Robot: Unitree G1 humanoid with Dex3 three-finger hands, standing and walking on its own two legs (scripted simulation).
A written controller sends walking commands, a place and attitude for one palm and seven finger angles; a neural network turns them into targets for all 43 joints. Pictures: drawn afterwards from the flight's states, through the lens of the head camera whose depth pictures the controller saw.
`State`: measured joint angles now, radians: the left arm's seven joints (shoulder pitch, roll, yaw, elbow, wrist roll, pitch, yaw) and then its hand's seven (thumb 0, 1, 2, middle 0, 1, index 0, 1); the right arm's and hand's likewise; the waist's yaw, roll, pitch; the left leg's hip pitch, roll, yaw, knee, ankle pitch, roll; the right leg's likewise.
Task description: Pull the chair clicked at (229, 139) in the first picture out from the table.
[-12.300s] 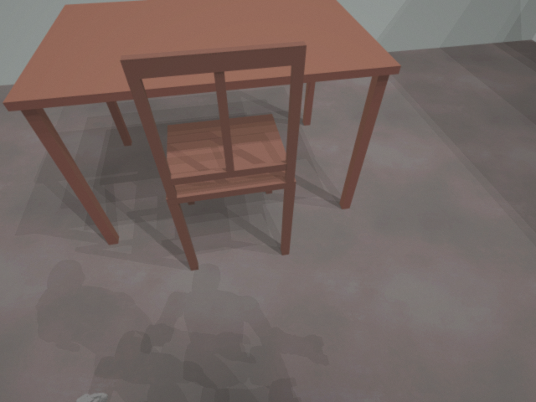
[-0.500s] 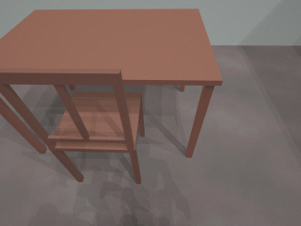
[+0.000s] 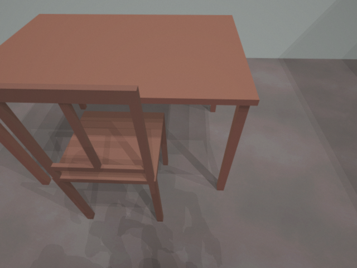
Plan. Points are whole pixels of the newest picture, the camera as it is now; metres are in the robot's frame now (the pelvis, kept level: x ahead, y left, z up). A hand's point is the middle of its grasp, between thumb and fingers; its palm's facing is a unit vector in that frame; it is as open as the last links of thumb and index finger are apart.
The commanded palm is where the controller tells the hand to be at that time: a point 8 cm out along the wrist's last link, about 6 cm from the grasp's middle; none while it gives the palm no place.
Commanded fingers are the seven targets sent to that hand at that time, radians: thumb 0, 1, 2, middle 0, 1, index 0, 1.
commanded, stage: look again from close up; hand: left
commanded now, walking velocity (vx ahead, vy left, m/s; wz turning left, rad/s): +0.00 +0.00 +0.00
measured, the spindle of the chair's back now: (83, 139) +0.50 +0.34 -0.06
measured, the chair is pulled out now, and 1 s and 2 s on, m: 0.00 0.00 0.00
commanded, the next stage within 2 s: shuffle to correct the standing spot in 0.74 s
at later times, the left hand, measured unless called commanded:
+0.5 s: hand out of the picture +0.08 +0.23 -0.15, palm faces +0.08 -0.95 -0.31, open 16.5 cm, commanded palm none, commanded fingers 0.00 -0.50 0.30 -0.15 -0.30 -0.15 -0.30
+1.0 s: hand out of the picture +0.07 +0.24 -0.16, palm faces +0.08 -0.95 -0.32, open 16.7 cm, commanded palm none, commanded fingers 0.00 -0.50 0.30 -0.15 -0.30 -0.15 -0.30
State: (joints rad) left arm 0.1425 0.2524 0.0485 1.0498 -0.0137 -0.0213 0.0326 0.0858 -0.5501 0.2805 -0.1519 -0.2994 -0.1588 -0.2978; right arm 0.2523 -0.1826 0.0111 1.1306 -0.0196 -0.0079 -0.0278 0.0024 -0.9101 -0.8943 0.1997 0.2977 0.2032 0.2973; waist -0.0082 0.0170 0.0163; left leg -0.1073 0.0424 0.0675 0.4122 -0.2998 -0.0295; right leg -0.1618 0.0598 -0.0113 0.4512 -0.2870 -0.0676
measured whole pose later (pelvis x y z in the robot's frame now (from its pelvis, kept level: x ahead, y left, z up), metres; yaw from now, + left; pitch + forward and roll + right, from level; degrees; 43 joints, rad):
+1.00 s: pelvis +0.00 +0.00 +0.00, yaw +0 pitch -1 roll +1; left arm 0.18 0.27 0.07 1.05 -0.01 -0.01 0.01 0.10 -0.61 0.26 -0.15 -0.30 -0.16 -0.30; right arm 0.28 -0.17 0.01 1.15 -0.03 0.00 -0.02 0.00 -0.91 -0.89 0.20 0.30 0.20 0.30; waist 0.00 0.01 0.01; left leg -0.11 0.03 0.07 0.44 -0.32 -0.02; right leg -0.18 0.05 -0.01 0.50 -0.31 -0.06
